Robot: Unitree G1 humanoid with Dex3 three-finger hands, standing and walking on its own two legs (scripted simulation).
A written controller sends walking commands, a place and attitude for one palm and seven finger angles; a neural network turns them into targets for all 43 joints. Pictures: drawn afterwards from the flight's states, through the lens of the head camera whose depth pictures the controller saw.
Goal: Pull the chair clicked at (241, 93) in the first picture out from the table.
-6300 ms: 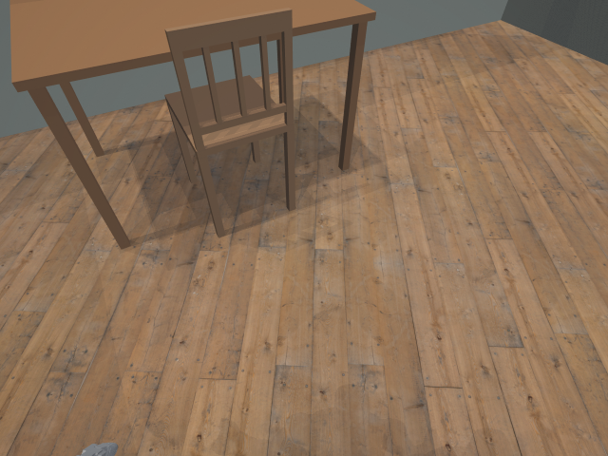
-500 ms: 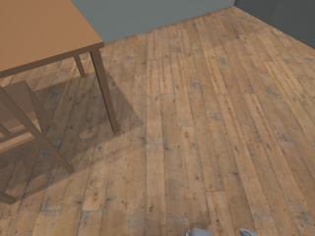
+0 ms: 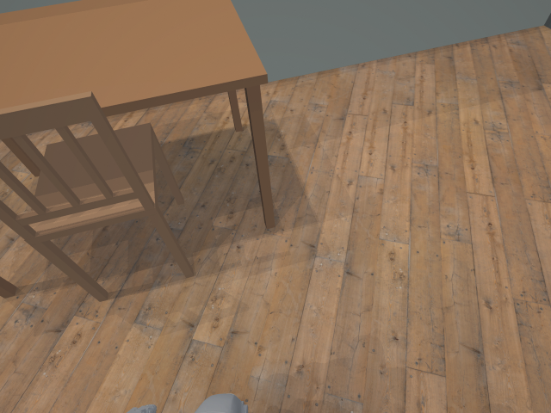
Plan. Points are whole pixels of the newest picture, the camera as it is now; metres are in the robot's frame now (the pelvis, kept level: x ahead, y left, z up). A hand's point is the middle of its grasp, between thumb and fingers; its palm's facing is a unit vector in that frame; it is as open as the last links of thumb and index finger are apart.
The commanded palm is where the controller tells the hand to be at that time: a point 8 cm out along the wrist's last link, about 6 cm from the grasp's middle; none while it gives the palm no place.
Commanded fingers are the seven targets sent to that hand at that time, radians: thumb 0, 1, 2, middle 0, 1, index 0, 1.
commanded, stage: turn to face it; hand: left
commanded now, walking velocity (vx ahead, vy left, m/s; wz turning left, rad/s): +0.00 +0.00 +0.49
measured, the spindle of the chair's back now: (50, 172) +0.64 +0.60 -0.10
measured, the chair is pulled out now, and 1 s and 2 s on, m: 0.00 0.00 0.00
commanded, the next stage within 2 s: take the last steps up to it in 0.52 s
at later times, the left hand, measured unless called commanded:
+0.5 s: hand out of the picture +0.02 +0.25 -0.16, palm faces +0.23 -0.94 -0.26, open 7.4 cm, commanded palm none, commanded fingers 0.00 0.90 0.90 -0.20 -0.30 -0.20 -0.30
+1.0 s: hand out of the picture -0.08 +0.19 -0.16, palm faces +0.40 -0.89 -0.22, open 7.4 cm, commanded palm none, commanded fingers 0.00 0.90 0.90 -0.20 -0.30 -0.20 -0.30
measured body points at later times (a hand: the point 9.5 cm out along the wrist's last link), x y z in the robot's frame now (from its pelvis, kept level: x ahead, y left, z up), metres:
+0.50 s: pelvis +0.00 +0.03 +0.00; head +0.03 +0.04 +0.45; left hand +0.01 +0.30 -0.14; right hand +0.14 -0.19 -0.14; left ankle -0.02 +0.14 -0.74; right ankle +0.02 -0.10 -0.70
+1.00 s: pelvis +0.02 +0.04 +0.01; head +0.03 +0.03 +0.46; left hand -0.10 +0.23 -0.14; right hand +0.14 -0.18 -0.15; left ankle -0.01 +0.17 -0.71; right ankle +0.02 -0.08 -0.74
